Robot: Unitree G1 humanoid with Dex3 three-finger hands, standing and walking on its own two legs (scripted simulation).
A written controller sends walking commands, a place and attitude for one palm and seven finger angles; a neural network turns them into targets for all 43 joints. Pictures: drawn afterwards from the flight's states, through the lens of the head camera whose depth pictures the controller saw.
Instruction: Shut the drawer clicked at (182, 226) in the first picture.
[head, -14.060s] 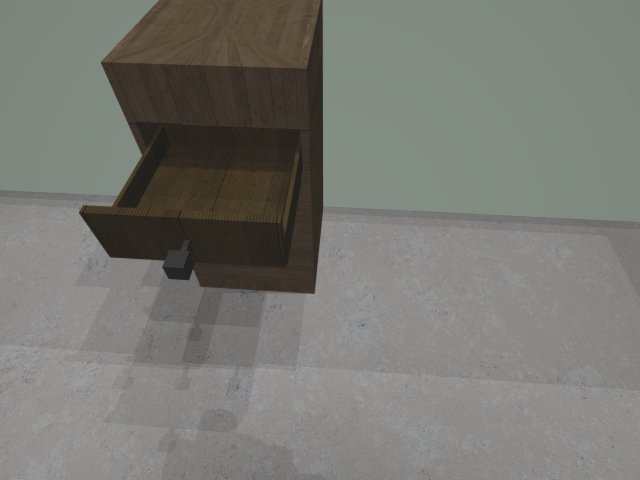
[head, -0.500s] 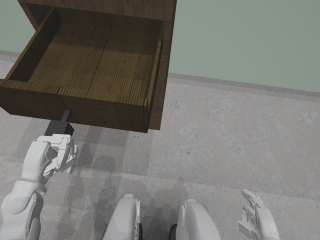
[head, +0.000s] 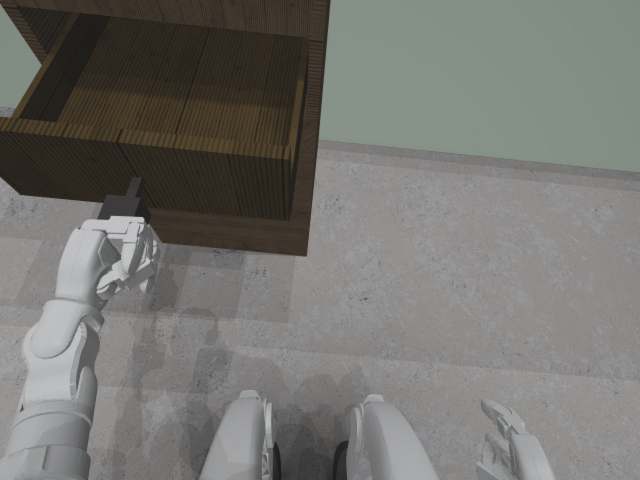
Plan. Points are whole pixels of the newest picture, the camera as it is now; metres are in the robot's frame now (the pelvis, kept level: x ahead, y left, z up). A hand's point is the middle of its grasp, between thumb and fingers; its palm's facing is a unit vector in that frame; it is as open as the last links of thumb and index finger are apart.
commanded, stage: push the drawer shut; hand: left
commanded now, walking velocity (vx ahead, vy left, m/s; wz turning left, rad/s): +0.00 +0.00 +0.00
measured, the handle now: (129, 205) +0.44 +0.25 +0.02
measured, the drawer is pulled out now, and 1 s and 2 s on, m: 0.21 0.10 0.00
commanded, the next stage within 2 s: none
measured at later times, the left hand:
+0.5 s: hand (162, 218) +0.42 +0.20 +0.02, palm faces -0.10 -0.99 -0.06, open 3.4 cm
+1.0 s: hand (171, 187) +0.47 +0.20 +0.02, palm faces -0.10 -0.99 -0.05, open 3.4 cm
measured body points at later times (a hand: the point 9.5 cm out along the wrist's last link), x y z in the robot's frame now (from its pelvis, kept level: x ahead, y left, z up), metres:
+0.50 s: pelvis +0.00 +0.00 -0.01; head +0.14 +0.03 +0.42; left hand +0.42 +0.26 +0.02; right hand +0.11 -0.26 -0.11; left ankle +0.04 +0.09 -0.60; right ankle +0.03 -0.10 -0.60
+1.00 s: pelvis -0.01 +0.00 -0.01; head +0.15 +0.03 +0.41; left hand +0.47 +0.25 +0.02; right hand +0.06 -0.27 -0.12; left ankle +0.04 +0.09 -0.60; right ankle +0.03 -0.10 -0.60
